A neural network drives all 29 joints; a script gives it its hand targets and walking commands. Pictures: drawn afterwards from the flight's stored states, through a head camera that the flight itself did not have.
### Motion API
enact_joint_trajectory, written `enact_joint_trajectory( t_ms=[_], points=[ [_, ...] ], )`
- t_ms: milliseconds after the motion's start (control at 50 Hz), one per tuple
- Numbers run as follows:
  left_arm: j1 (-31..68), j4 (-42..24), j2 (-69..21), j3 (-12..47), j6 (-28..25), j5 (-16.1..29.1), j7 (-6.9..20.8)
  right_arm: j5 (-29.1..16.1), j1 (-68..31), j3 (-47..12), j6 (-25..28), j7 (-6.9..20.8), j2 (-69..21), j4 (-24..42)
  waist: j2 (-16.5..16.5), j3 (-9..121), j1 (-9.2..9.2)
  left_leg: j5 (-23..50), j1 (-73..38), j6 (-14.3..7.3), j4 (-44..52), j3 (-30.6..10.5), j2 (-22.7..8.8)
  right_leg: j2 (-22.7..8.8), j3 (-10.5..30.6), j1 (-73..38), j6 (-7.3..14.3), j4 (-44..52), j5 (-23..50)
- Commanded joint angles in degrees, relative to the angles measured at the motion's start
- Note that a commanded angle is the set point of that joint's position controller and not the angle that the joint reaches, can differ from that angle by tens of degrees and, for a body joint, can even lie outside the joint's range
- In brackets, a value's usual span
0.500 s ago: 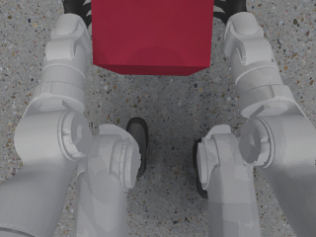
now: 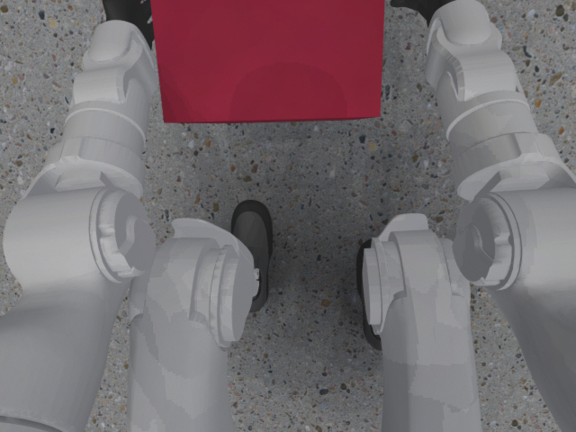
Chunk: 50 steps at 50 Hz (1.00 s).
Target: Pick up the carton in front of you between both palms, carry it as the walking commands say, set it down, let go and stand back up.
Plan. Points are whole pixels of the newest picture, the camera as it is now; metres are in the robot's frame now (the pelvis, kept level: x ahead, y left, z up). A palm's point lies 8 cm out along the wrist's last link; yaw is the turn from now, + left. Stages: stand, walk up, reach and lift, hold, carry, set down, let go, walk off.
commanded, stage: set down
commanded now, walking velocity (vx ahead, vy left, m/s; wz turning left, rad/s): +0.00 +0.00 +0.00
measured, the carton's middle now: (279, 37) +0.52 +0.06 -0.24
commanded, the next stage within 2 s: let go in 1.28 s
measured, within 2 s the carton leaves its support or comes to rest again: neither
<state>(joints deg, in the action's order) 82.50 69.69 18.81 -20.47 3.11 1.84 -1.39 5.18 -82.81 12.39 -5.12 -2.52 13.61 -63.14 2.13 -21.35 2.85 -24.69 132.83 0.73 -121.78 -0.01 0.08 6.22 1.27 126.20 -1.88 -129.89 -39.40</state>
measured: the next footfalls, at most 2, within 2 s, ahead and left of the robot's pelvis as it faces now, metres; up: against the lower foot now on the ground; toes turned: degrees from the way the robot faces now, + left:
none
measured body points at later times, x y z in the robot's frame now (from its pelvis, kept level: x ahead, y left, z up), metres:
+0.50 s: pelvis +0.01 +0.00 +0.04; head +0.35 +0.01 +0.33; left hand +0.53 +0.23 -0.10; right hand +0.57 -0.15 -0.09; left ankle +0.15 +0.12 -0.33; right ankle +0.09 -0.11 -0.33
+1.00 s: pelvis +0.03 +0.01 +0.17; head +0.34 +0.02 +0.48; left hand +0.53 +0.24 +0.05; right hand +0.58 -0.16 +0.06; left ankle +0.15 +0.12 -0.33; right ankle +0.08 -0.11 -0.33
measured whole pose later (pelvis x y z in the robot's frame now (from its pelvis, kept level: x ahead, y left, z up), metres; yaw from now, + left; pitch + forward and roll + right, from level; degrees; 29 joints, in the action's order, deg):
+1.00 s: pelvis +0.03 +0.01 +0.17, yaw -1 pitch +47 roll -2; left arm 60.9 43.4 14.3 -16.4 9.9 4.1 -4.1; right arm -3.5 -66.0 12.0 -10.2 -1.9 18.1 -49.0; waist -0.9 3.3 3.4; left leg -21.7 114.9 0.0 -89.2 -1.4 0.8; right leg 4.3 1.2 109.0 -1.2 -94.2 -32.7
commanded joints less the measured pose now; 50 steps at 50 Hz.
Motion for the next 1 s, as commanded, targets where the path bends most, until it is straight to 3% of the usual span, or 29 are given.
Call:
enact_joint_trajectory(
  t_ms=[0, 100, 180, 280, 340, 480, 620, 800, 980],
  points=[
    [8.4, -2.5, 6.7, 3.1, -3.5, 4.7, -3.0, -6.5, -13.0, -4.5, 2.7, -2.9, 11.5, 3.8, -6.8, 55.7, -0.35, 13.9, -38.2, 0.8, 2.3, -0.1, 0.8, -3.5, -0.5, -13.4, -1.0, 15.3, 14.7],
    [9.2, -3.4, 8.6, 7.4, -5.3, 9.7, -2.8, -16.2, -16.7, -12.5, 3.7, -1.8, 10.0, 7.3, -8.5, 60.4, 3.66, 19.8, -39.4, -0.7, 1.4, -0.2, -0.7, -4.3, 0.5, -14.3, -1.1, 14.3, 18.9],
    [8.7, -6.6, 9.6, 8.5, -5.4, 11.1, -2.7, -18.3, -14.8, -13.6, 3.1, -1.8, 10.6, 8.5, -7.5, 66.8, 4.35, 21.8, -43.5, -0.6, 1.7, 0.3, -1.0, -4.1, -0.1, -17.7, -0.9, 14.4, 20.2],
    [6.7, -14.5, 10.8, 8.5, -3.8, 11.8, -3.8, -15.8, -10.7, -10.1, 1.6, -3.6, 13.6, 11.8, -5.8, 81.4, 2.01, 23.0, -52.8, 0.3, 3.6, 1.5, -0.1, -3.1, -2.7, -23.9, -0.7, 16.4, 20.5],
    [4.7, -20.8, 10.9, 7.9, -1.9, 11.0, -4.6, -14.2, -10.0, -7.8, -0.1, -4.6, 13.8, 17.3, -4.9, 89.3, 1.92, 21.9, -58.0, 0.7, 6.2, 2.9, 0.9, -1.9, -4.0, -28.0, -0.3, 19.1, 19.3],
    [0.9, -21.3, 6.4, 4.9, 1.5, 5.8, -4.5, -11.9, -5.9, -4.0, -2.6, -3.9, 10.5, 13.8, -3.3, 74.5, 2.18, 12.5, -48.6, 0.5, 13.8, 3.7, 1.3, -1.6, -3.5, -21.8, 0.4, 26.7, 12.0],
    [-2.0, -21.8, 4.0, 4.0, 1.8, 3.6, -3.7, -10.1, -3.3, -2.1, -1.9, -2.5, 10.0, 12.5, -3.5, 76.8, 2.03, 14.7, -51.6, 0.8, 20.1, 3.2, 1.9, -1.1, -3.9, -21.7, 0.3, 32.3, 13.8],
    [-5.8, -30.7, 3.6, 3.6, 4.5, 2.9, -3.4, -9.4, -0.9, -0.8, -3.4, -1.3, 11.5, 20.0, -4.0, 88.2, 1.69, 20.5, -64.0, 1.0, 29.0, 2.9, 2.9, -0.2, -5.1, -30.5, -0.2, 40.1, 18.8],
    [-10.1, -32.9, 1.1, 3.5, 5.8, 1.7, -2.5, -8.3, 3.9, 0.9, -3.9, 1.3, 11.3, 20.2, -3.1, 86.1, 1.02, 22.9, -71.4, 1.0, 38.9, 2.0, 3.0, -0.1, -4.9, -34.7, -0.3, 49.7, 21.0]
  ],
)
